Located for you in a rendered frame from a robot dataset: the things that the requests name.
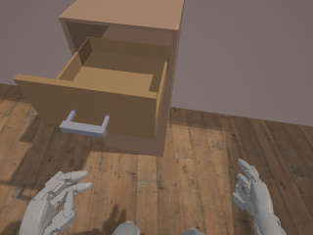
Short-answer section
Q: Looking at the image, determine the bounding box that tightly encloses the left robot hand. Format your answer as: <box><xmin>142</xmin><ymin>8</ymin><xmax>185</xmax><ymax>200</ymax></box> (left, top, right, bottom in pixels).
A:
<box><xmin>19</xmin><ymin>170</ymin><xmax>93</xmax><ymax>235</ymax></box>

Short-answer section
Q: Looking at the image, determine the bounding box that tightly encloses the right robot hand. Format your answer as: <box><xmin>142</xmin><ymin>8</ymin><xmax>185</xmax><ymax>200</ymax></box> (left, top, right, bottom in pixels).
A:
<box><xmin>233</xmin><ymin>159</ymin><xmax>274</xmax><ymax>217</ymax></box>

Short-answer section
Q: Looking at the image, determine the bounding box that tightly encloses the cabinet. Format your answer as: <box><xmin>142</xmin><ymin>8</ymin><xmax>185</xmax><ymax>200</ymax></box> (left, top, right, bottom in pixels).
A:
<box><xmin>59</xmin><ymin>0</ymin><xmax>185</xmax><ymax>157</ymax></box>

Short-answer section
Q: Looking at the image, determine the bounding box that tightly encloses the right robot forearm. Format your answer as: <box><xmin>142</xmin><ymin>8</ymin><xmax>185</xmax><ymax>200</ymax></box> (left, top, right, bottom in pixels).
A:
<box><xmin>252</xmin><ymin>212</ymin><xmax>287</xmax><ymax>235</ymax></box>

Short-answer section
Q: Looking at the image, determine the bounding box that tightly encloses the drawer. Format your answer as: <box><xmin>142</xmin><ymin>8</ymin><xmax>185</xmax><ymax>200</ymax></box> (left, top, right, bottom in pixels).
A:
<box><xmin>13</xmin><ymin>36</ymin><xmax>171</xmax><ymax>140</ymax></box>

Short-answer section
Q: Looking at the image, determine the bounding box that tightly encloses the handle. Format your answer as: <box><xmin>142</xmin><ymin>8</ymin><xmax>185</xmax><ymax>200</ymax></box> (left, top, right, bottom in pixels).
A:
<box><xmin>60</xmin><ymin>109</ymin><xmax>111</xmax><ymax>138</ymax></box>

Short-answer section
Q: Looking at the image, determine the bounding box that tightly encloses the left robot thigh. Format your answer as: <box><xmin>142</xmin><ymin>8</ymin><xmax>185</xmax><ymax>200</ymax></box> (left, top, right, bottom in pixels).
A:
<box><xmin>112</xmin><ymin>222</ymin><xmax>141</xmax><ymax>235</ymax></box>

